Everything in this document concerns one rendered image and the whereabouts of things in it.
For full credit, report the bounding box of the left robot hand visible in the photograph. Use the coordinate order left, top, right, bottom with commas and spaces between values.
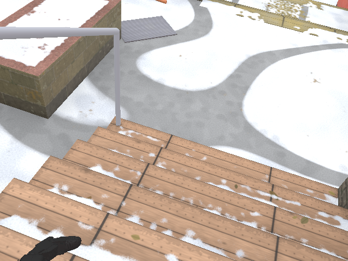
20, 236, 82, 261

